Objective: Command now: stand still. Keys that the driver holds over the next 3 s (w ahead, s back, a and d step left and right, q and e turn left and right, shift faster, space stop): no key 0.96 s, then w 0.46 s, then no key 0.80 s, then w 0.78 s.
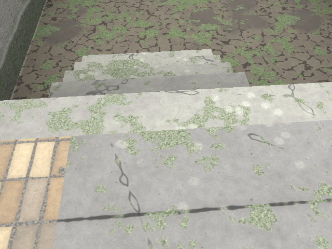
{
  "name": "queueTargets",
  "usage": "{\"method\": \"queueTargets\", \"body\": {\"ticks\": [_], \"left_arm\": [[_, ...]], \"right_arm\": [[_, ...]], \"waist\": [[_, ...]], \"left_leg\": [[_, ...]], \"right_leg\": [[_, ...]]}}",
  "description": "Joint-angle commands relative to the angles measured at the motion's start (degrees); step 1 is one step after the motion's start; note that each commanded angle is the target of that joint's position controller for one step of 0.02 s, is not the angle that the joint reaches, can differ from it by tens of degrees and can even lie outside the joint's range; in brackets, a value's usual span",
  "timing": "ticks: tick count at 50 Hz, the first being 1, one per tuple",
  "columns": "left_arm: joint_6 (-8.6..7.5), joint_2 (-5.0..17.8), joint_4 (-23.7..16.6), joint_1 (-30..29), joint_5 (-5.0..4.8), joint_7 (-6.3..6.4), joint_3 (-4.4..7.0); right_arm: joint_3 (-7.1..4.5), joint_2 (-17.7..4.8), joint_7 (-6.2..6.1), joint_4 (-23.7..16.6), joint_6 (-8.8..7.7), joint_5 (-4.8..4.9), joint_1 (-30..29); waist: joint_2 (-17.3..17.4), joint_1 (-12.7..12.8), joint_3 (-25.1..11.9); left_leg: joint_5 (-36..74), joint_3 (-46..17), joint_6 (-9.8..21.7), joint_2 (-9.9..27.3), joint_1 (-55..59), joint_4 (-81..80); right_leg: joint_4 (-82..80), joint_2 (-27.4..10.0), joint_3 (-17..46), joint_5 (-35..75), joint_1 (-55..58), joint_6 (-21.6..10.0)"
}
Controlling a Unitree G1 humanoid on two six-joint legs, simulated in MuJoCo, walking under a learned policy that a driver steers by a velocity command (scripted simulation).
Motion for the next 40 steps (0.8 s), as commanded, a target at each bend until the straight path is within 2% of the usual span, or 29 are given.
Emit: {"method": "queueTargets", "body": {"ticks": [1, 17, 40], "left_arm": [[-0.38, 5.2, -0.4, 3.7, -0.03, 0.15, 0.77], [-0.34, 4.2, 2.2, 6.1, -0.20, 0.13, 0.16], [-0.31, 3.3, 3.3, 8.6, -0.35, 0.19, -0.18]], "right_arm": [[-0.73, -5.6, -0.22, -1.3, -0.41, -0.01, 0.4], [-0.13, -4.7, -0.42, -0.4, -0.48, 0.09, 3.3], [0.31, -3.9, -0.53, -0.7, -0.60, 0.21, 5.8]], "waist": [[-0.6, 0.0, 0.5], [-0.5, 0.3, 1.0], [-0.4, 0.5, 1.4]], "left_leg": [[7.0, -0.4, 2.1, 0.7, 6.2, -3.4], [7.1, -0.4, 2.1, 0.5, 5.7, -3.6], [8.1, -0.4, 2.3, 0.3, 5.5, -3.3]], "right_leg": [[-7.4, -1.5, 1.2, 6.2, -8.5, -0.7], [-7.7, -1.2, 0.6, 6.2, -8.6, -0.7], [-7.4, -1.1, 0.1, 6.8, -8.7, -0.5]]}}
Next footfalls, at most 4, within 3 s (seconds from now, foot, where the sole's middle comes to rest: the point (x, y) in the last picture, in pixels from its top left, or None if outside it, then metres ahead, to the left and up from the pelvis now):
1.64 right None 0.42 -0.10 -0.77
1.98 left None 0.38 0.12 -0.77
2.90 left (137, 189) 0.78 0.16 -0.77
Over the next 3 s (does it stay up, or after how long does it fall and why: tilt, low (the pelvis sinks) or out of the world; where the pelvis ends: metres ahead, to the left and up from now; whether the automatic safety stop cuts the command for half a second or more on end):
stays up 0.64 0.07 -0.01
